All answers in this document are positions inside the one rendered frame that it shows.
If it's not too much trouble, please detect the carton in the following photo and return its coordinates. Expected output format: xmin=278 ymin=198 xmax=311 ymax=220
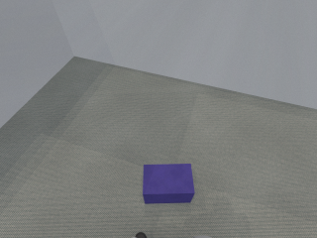
xmin=143 ymin=164 xmax=195 ymax=204

